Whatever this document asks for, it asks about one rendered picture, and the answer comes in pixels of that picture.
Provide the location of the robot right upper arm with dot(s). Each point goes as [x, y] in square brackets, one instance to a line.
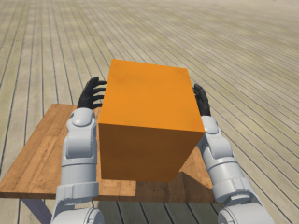
[248, 213]

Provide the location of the robot left upper arm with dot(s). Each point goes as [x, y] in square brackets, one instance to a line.
[88, 215]

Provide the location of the table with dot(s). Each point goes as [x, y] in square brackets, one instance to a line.
[36, 173]

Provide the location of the carton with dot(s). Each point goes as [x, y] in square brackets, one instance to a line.
[149, 122]

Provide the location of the left robot hand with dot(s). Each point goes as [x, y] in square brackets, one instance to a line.
[87, 97]

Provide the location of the right robot hand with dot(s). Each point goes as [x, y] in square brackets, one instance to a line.
[201, 100]

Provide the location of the robot right forearm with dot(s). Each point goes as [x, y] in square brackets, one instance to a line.
[229, 184]

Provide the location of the robot left forearm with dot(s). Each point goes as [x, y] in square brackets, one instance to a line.
[79, 160]

